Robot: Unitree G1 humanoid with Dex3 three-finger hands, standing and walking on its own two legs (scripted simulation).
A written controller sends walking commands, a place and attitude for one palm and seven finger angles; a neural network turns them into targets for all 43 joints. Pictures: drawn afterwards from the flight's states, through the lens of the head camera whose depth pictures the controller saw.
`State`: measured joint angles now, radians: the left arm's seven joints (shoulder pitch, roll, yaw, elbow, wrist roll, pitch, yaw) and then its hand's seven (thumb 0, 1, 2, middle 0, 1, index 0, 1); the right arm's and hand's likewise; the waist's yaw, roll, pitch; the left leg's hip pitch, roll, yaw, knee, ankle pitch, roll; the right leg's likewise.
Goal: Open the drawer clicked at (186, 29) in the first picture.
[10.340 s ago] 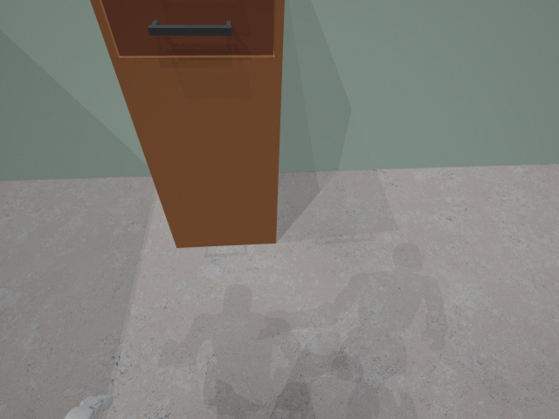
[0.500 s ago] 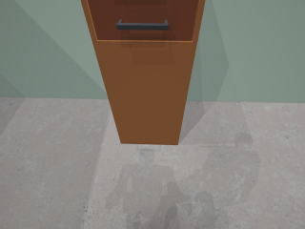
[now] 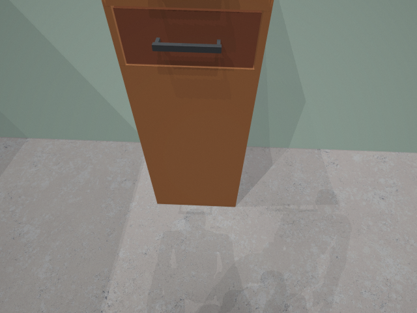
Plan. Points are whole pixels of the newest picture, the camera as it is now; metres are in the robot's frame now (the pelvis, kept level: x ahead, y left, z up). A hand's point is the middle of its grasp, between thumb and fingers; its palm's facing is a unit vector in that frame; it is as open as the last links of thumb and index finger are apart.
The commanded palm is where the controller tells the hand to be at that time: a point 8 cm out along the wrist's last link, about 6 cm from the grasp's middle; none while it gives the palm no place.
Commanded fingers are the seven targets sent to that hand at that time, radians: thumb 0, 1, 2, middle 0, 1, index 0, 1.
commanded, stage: look again from close up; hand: left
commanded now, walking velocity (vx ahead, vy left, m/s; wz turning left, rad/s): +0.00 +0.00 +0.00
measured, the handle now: (187, 44) +0.75 +0.09 +0.15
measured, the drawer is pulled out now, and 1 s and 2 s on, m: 0.00 0.00 0.00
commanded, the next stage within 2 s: shuffle to correct the standing spot in 0.50 s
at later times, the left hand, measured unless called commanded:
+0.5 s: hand out of the picture -0.01 +0.16 -0.18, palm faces +0.06 -0.99 -0.16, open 7.4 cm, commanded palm none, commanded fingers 0.00 0.90 0.90 -0.20 -0.30 -0.20 -0.30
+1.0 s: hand out of the picture +0.02 +0.15 -0.18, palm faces +0.08 -0.98 -0.20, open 7.4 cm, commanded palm none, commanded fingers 0.00 0.90 0.90 -0.20 -0.30 -0.20 -0.30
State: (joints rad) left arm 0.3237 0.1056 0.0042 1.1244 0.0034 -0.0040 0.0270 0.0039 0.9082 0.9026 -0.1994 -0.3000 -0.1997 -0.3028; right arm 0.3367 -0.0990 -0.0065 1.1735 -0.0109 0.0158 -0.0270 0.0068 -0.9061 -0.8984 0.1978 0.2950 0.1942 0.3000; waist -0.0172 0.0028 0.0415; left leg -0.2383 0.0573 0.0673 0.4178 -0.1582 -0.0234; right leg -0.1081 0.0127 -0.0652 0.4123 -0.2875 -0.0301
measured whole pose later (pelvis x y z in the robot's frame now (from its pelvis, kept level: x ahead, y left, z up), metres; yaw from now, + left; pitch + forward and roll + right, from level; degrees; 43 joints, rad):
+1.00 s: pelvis +0.07 -0.02 -0.02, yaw +1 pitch +2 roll +1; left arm 0.39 0.14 0.05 1.11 0.03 -0.03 0.00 0.00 0.91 0.90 -0.20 -0.30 -0.20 -0.30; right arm 0.37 -0.13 -0.04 1.15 -0.02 0.00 -0.03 0.01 -0.91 -0.90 0.20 0.30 0.20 0.30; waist -0.01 0.01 -0.01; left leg -0.33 0.07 0.06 0.74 -0.42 -0.01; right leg -0.10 0.02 -0.09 0.54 -0.47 -0.06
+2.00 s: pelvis +0.25 -0.16 +0.00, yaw +2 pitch -1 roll +3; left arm 0.16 0.14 0.04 1.00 0.02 -0.01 0.04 -0.01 0.93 0.90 -0.20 -0.30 -0.20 -0.30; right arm 0.21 -0.21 -0.08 1.05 -0.02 0.09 -0.01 0.01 -0.91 -0.90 0.20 0.29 0.19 0.30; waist 0.00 0.03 0.08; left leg -0.46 0.00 0.02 1.16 -0.38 -0.07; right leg -0.29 -0.08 -0.14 0.48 -0.17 -0.05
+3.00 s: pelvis +0.28 -0.12 -0.01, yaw +5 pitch +0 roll -2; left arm 0.10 0.11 0.03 1.06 0.00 -0.02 0.03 -0.01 0.91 0.90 -0.20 -0.30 -0.20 -0.30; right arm 0.33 -0.12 -0.03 1.15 -0.01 0.01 -0.04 0.01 -0.91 -0.90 0.20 0.29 0.19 0.30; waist -0.05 0.01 0.05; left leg -0.23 0.09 0.07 0.57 -0.32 -0.04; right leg -0.19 0.00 -0.14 0.51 -0.31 -0.02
